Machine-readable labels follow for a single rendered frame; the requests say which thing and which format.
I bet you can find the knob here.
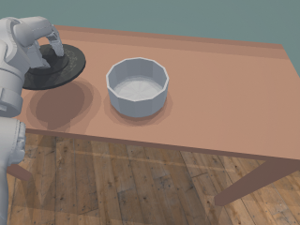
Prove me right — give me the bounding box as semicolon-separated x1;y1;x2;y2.
39;47;57;64

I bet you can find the table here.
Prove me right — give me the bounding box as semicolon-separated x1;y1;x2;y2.
7;24;300;206

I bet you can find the left robot forearm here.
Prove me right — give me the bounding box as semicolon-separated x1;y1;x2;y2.
0;17;35;118

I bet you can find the left robot upper arm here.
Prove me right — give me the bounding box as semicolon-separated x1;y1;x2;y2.
0;116;26;225

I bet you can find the lid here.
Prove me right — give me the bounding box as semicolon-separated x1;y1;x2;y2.
22;43;86;91

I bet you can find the pot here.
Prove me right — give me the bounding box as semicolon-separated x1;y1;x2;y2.
106;57;170;118

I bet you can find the left robot hand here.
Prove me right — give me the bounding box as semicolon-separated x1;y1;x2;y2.
19;16;64;69

